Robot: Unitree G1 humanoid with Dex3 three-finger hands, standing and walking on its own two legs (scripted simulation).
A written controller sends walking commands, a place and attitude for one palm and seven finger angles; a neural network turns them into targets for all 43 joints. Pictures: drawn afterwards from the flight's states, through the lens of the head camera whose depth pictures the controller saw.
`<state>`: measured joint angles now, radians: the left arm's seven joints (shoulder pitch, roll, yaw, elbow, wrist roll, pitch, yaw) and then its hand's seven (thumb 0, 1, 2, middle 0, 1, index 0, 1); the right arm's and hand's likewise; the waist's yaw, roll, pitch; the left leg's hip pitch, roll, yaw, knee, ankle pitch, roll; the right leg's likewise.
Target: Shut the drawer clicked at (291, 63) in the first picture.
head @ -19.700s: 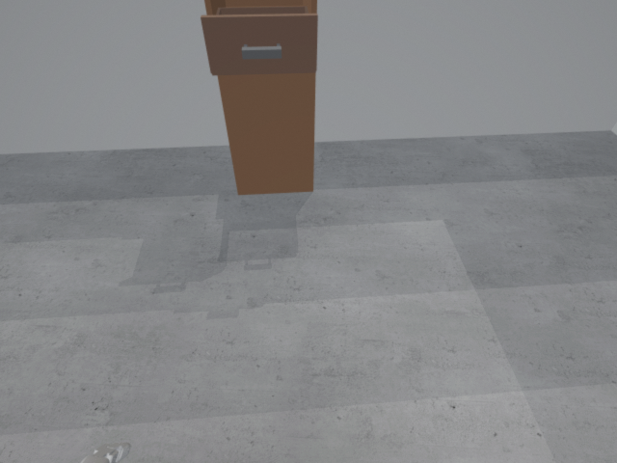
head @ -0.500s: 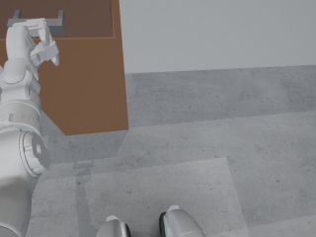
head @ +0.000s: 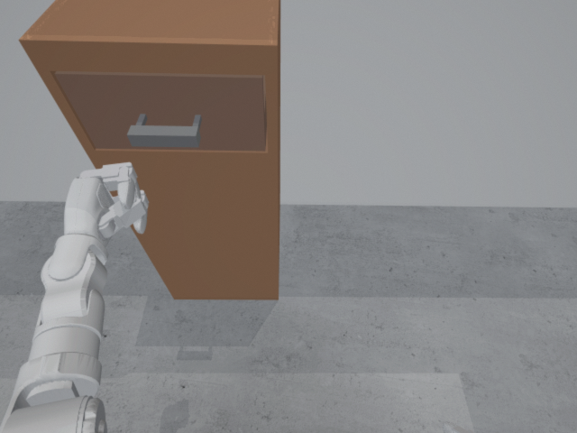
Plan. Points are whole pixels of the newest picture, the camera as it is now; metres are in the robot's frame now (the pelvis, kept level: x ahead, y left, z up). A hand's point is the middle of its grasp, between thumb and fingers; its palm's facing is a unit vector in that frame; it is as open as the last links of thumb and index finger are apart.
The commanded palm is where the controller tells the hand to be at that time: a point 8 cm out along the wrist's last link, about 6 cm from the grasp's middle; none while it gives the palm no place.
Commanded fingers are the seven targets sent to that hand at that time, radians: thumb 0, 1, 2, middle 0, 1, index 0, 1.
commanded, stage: draw the hand back to the body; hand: left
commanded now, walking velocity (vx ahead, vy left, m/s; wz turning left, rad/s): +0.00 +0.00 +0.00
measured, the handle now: (167, 128) +0.60 +0.20 +0.07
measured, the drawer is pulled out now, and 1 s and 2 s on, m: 0.00 0.00 0.00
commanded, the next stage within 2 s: step back with the hand held close in 1.04 s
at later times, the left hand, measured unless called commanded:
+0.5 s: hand (59, 303) +0.24 +0.22 +0.15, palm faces +0.31 -0.91 -0.26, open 3.3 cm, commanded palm +0.19 +0.26 +0.16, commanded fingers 0.00 0.90 0.90 -1.40 -1.60 -1.40 -1.60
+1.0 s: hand out of the picture +0.13 +0.23 +0.19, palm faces +0.45 -0.80 -0.40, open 3.3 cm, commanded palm +0.09 +0.27 +0.20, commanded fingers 0.00 0.90 0.90 -1.40 -1.60 -1.40 -1.60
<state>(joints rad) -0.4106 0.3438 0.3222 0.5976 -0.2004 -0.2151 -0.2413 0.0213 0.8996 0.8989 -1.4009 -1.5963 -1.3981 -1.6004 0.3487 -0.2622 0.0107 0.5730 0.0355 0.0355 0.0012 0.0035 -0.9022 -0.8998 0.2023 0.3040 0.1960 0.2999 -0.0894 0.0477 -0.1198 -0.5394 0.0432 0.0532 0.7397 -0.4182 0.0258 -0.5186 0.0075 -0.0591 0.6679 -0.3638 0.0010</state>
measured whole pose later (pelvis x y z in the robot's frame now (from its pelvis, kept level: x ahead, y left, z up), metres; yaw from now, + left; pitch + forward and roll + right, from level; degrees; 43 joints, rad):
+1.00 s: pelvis -0.03 -0.01 +0.03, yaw +2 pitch -6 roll -1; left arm 0.54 0.32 0.28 -0.44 -0.06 -0.12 0.10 0.02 0.89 0.90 -1.41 -1.60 -1.41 -1.60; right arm 0.20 -0.25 0.02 0.63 0.00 -0.11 -0.08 0.01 -0.90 -0.90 0.20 0.30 0.20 0.30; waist 0.07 0.10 0.03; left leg -0.07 0.02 0.03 0.42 -0.25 0.01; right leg -0.05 0.00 -0.08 0.37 -0.22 -0.01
